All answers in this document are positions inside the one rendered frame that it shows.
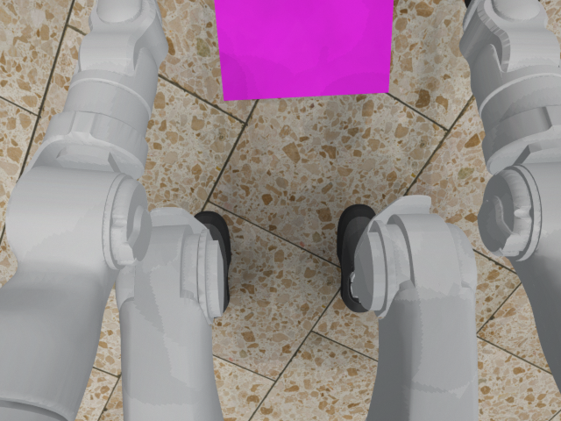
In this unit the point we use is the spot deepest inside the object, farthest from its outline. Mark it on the robot thigh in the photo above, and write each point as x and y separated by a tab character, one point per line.
428	357
166	329

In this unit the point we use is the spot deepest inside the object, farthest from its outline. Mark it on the robot left upper arm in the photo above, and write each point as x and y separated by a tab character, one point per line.
72	230

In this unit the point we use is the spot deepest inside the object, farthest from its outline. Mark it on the right robot thigh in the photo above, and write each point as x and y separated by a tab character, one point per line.
428	357

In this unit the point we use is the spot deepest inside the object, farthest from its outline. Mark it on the robot right upper arm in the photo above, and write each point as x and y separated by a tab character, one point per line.
520	218

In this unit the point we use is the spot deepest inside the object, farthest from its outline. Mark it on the robot right forearm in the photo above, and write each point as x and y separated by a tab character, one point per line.
515	70

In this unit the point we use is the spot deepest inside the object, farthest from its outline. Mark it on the carton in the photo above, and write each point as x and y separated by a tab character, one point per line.
296	48

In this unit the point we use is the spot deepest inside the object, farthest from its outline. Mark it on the robot left forearm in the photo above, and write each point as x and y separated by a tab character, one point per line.
110	98

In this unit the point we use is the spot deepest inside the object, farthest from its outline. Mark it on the left robot thigh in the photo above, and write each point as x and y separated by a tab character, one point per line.
166	329

